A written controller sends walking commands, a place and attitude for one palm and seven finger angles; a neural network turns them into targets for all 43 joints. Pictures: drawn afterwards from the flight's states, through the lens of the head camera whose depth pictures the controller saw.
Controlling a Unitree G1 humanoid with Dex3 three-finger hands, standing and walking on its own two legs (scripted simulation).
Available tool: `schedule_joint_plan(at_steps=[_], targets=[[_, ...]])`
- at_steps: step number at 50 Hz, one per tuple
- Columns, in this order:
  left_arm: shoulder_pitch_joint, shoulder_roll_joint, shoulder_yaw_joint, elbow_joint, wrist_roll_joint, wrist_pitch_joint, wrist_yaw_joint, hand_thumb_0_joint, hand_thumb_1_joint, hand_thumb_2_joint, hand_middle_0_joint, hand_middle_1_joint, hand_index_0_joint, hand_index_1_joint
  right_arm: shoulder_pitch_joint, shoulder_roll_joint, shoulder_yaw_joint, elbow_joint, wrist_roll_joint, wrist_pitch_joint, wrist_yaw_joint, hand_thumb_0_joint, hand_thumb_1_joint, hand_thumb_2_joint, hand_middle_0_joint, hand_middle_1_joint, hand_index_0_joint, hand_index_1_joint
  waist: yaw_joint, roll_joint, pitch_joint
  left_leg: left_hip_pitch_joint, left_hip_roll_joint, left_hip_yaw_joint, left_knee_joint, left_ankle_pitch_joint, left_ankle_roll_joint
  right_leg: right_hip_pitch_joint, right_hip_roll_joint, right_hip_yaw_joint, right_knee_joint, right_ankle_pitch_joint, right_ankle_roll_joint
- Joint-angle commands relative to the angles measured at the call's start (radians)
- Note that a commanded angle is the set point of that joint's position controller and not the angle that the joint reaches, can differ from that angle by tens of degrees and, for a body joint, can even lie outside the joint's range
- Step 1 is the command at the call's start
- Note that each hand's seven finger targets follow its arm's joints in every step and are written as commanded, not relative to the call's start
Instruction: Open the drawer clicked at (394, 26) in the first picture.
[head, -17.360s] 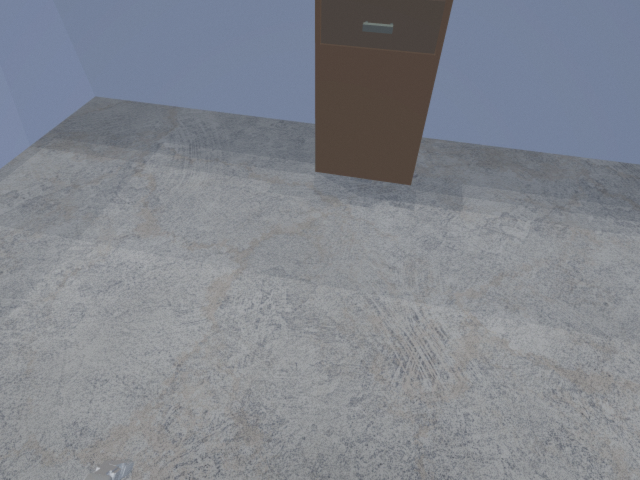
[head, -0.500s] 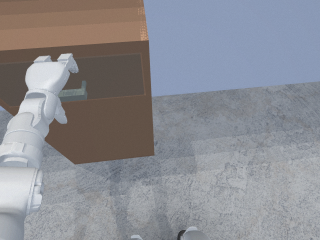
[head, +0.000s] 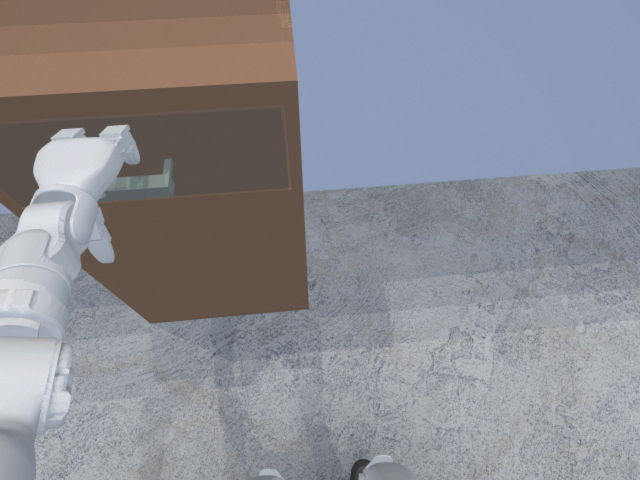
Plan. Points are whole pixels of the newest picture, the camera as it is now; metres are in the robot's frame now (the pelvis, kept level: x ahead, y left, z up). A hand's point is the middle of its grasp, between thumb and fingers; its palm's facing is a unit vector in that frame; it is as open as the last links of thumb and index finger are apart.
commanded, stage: move the hooked fingers above the handle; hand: left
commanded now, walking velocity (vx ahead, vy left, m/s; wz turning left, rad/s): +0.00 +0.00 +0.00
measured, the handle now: (134, 177) +0.53 +0.27 -0.01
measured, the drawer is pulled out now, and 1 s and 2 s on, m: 0.00 0.00 0.00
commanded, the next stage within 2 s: lower the fingers behind the handle in 0.30 s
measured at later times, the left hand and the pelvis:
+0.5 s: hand (100, 182) +0.48 +0.28 +0.05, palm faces -0.10 +0.00 -0.99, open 13.7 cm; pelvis +0.00 +0.01 +0.00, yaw -1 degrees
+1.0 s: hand (122, 193) +0.48 +0.27 +0.02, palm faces -0.06 -0.02 -1.00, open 13.8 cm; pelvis +0.00 +0.01 -0.01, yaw -1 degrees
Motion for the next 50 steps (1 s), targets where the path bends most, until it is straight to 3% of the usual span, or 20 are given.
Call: schedule_joint_plan(at_steps=[1, 3, 6, 8, 11, 12, 14, 17, 22, 26, 32, 37, 38, 39, 42, 43, 45, 47, 48, 50], targets=[[-0.533, 0.267, 0.071, -0.267, -0.025, -0.054, 0.073, 0.000, -0.500, 0.300, -0.300, -1.200, -0.300, -1.200, 0.155, -0.150, -0.060, -0.032, -0.008, -0.025, -0.016, 0.000, -0.900, -0.900, 0.200, 0.300, 0.200, 0.300, -0.061, 0.064, -0.469, 0.251, -0.003, -0.050, -0.026, 0.442, -0.013, 0.210, 0.028, 0.042, -0.028, 0.274, -0.020], [-0.545, 0.322, 0.118, -0.282, -0.025, -0.053, 0.097, 0.000, -0.500, 0.300, -0.300, -1.200, -0.300, -1.200, 0.154, -0.155, -0.059, -0.021, -0.016, -0.023, -0.013, 0.000, -0.900, -0.900, 0.200, 0.300, 0.200, 0.300, -0.049, 0.096, -0.496, 0.258, -0.003, -0.051, -0.015, 0.496, -0.020, 0.213, 0.027, 0.040, -0.013, 0.307, -0.021], [-0.495, 0.313, 0.124, -0.227, -0.021, -0.011, 0.123, 0.000, -0.500, 0.300, -0.300, -1.200, -0.300, -1.200, 0.142, -0.154, -0.051, -0.012, -0.022, -0.013, 0.004, 0.000, -0.900, -0.900, 0.200, 0.300, 0.200, 0.300, -0.029, 0.134, -0.484, 0.257, 0.000, -0.050, -0.009, 0.576, -0.035, 0.203, 0.030, 0.025, 0.003, 0.334, -0.026], [-0.435, 0.314, 0.132, -0.166, -0.022, 0.033, 0.123, 0.000, -0.500, 0.300, -0.300, -1.200, -0.300, -1.200, 0.141, -0.158, -0.048, -0.011, -0.022, -0.004, 0.014, 0.000, -0.900, -0.900, 0.200, 0.300, 0.200, 0.300, -0.013, 0.092, -0.481, 0.229, 0.004, -0.046, -0.010, 0.621, -0.036, 0.237, 0.030, 0.020, 0.009, 0.369, -0.023], [-0.451, 0.318, 0.127, -0.171, -0.024, 0.065, 0.118, 0.000, -0.500, 0.300, -0.300, -1.200, -0.300, -1.200, 0.132, -0.165, -0.048, -0.020, -0.015, 0.003, 0.019, 0.000, -0.900, -0.900, 0.200, 0.300, 0.200, 0.300, -0.019, 0.020, -0.463, 0.197, 0.003, -0.035, -0.032, 0.551, -0.021, 0.284, 0.029, 0.025, -0.014, 0.369, -0.018], [-0.457, 0.361, 0.155, -0.183, -0.023, 0.066, 0.115, 0.000, -0.500, 0.300, -0.300, -1.200, -0.300, -1.200, 0.124, -0.169, -0.043, -0.022, -0.015, 0.007, 0.016, 0.000, -0.900, -0.900, 0.200, 0.300, 0.200, 0.300, -0.010, 0.009, -0.476, 0.184, 0.000, -0.037, -0.036, 0.558, -0.019, 0.316, 0.027, 0.029, -0.010, 0.391, -0.019], [-0.440, 0.319, 0.117, -0.167, -0.017, 0.078, 0.104, 0.000, -0.500, 0.300, -0.300, -1.200, -0.300, -1.200, 0.118, -0.162, -0.042, -0.028, -0.008, 0.012, 0.015, 0.000, -0.900, -0.900, 0.200, 0.300, 0.200, 0.300, -0.015, 0.015, -0.452, 0.186, 0.000, -0.035, -0.051, 0.530, -0.017, 0.311, 0.026, 0.029, -0.019, 0.371, -0.019], [-0.412, 0.332, 0.134, -0.181, -0.025, 0.068, 0.085, 0.000, -0.500, 0.300, -0.300, -1.200, -0.300, -1.200, 0.104, -0.161, -0.040, -0.039, -0.006, 0.014, 0.011, 0.000, -0.900, -0.900, 0.200, 0.300, 0.200, 0.300, 0.001, -0.001, -0.450, 0.188, 0.001, -0.030, -0.065, 0.508, -0.013, 0.336, 0.025, 0.033, -0.030, 0.359, -0.019], [-0.404, 0.252, 0.063, -0.133, -0.013, 0.051, 0.055, 0.000, -0.500, 0.300, -0.300, -1.200, -0.300, -1.200, 0.109, -0.157, -0.042, -0.045, 0.002, 0.006, 0.003, 0.000, -0.900, -0.900, 0.200, 0.300, 0.200, 0.300, -0.027, -0.009, -0.362, 0.188, 0.005, -0.036, -0.078, 0.435, -0.012, 0.260, 0.027, 0.028, -0.050, 0.277, -0.021], [-0.411, 0.177, 0.011, -0.146, -0.012, 0.016, 0.042, 0.000, -0.500, 0.300, -0.300, -1.200, -0.300, -1.200, 0.135, -0.151, -0.052, -0.047, 0.000, -0.005, 0.003, 0.000, -0.900, -0.900, 0.200, 0.300, 0.200, 0.300, -0.041, 0.001, -0.373, 0.232, 0.010, -0.052, -0.060, 0.439, -0.019, 0.195, 0.032, 0.022, -0.045, 0.237, -0.022], [-0.479, 0.233, 0.078, -0.230, -0.012, -0.045, 0.089, 0.000, -0.500, 0.300, -0.300, -1.200, -0.300, -1.200, 0.153, -0.152, -0.060, -0.029, -0.019, -0.010, 0.004, 0.000, -0.900, -0.900, 0.200, 0.300, 0.200, 0.300, -0.039, 0.057, -0.441, 0.257, 0.011, -0.070, -0.011, 0.528, -0.036, 0.147, 0.035, 0.020, 0.000, 0.261, -0.028], [-0.441, 0.313, 0.158, -0.208, 0.009, -0.009, 0.168, 0.000, -0.500, 0.300, -0.300, -1.200, -0.300, -1.200, 0.134, -0.160, -0.053, -0.017, -0.035, -0.003, 0.022, 0.000, -0.900, -0.900, 0.200, 0.300, 0.200, 0.300, -0.010, 0.089, -0.485, 0.207, 0.009, -0.066, 0.024, 0.588, -0.045, 0.146, 0.037, 0.013, 0.052, 0.296, -0.031], [-0.439, 0.298, 0.145, -0.208, 0.012, 0.005, 0.179, 0.000, -0.500, 0.300, -0.300, -1.200, -0.300, -1.200, 0.138, -0.160, -0.054, -0.018, -0.036, -0.002, 0.027, 0.000, -0.900, -0.900, 0.200, 0.300, 0.200, 0.300, -0.013, 0.112, -0.510, 0.218, 0.012, -0.064, 0.029, 0.608, -0.047, 0.147, 0.036, 0.013, 0.058, 0.307, -0.027], [-0.384, 0.287, 0.144, -0.159, 0.008, 0.028, 0.182, 0.000, -0.500, 0.300, -0.300, -1.200, -0.300, -1.200, 0.136, -0.161, -0.053, -0.016, -0.037, 0.001, 0.032, 0.000, -0.900, -0.900, 0.200, 0.300, 0.200, 0.300, -0.003, 0.089, -0.497, 0.199, 0.011, -0.058, 0.032, 0.607, -0.045, 0.156, 0.038, 0.012, 0.058, 0.313, -0.027], [-0.397, 0.266, 0.116, -0.129, 0.007, 0.072, 0.174, 0.000, -0.500, 0.300, -0.300, -1.200, -0.300, -1.200, 0.138, -0.165, -0.054, -0.016, -0.032, 0.006, 0.036, 0.000, -0.900, -0.900, 0.200, 0.300, 0.200, 0.300, -0.022, 0.048, -0.495, 0.173, 0.012, -0.052, 0.030, 0.587, -0.039, 0.179, 0.038, 0.014, 0.049, 0.332, -0.023], [-0.377, 0.281, 0.120, -0.106, 0.006, 0.087, 0.172, 0.000, -0.500, 0.300, -0.300, -1.200, -0.300, -1.200, 0.142, -0.171, -0.051, -0.011, -0.028, 0.010, 0.037, 0.000, -0.900, -0.900, 0.200, 0.300, 0.200, 0.300, -0.015, 0.033, -0.494, 0.152, 0.009, -0.046, 0.024, 0.554, -0.033, 0.197, 0.035, 0.017, 0.046, 0.330, -0.020], [-0.382, 0.262, 0.089, -0.053, 0.004, 0.118, 0.160, 0.000, -0.500, 0.300, -0.300, -1.200, -0.300, -1.200, 0.138, -0.173, -0.046, -0.010, -0.019, 0.014, 0.035, 0.000, -0.900, -0.900, 0.200, 0.300, 0.200, 0.300, -0.035, -0.025, -0.422, 0.094, 0.003, -0.036, 0.006, 0.444, -0.018, 0.200, 0.035, 0.020, 0.024, 0.293, -0.016], [-0.416, 0.299, 0.105, -0.075, 0.003, 0.113, 0.141, 0.000, -0.500, 0.300, -0.300, -1.200, -0.300, -1.200, 0.132, -0.177, -0.041, -0.015, -0.018, 0.013, 0.027, 0.000, -0.900, -0.900, 0.200, 0.300, 0.200, 0.300, -0.032, -0.022, -0.434, 0.085, 0.001, -0.036, -0.001, 0.409, -0.011, 0.221, 0.032, 0.029, 0.021, 0.288, -0.018], [-0.417, 0.278, 0.083, -0.076, 0.003, 0.105, 0.127, 0.000, -0.500, 0.300, -0.300, -1.200, -0.300, -1.200, 0.142, -0.173, -0.043, -0.020, -0.017, 0.012, 0.023, 0.000, -0.900, -0.900, 0.200, 0.300, 0.200, 0.300, -0.041, -0.013, -0.456, 0.100, -0.001, -0.035, 0.000, 0.407, -0.008, 0.229, 0.030, 0.035, 0.019, 0.293, -0.016], [-0.379, 0.301, 0.092, -0.045, -0.001, 0.094, 0.106, 0.000, -0.500, 0.300, -0.300, -1.200, -0.300, -1.200, 0.139, -0.174, -0.037, -0.015, -0.015, 0.014, 0.016, 0.000, -0.900, -0.900, 0.200, 0.300, 0.200, 0.300, -0.035, -0.024, -0.425, 0.072, -0.003, -0.029, 0.000, 0.379, -0.005, 0.227, 0.029, 0.036, 0.020, 0.279, -0.015]])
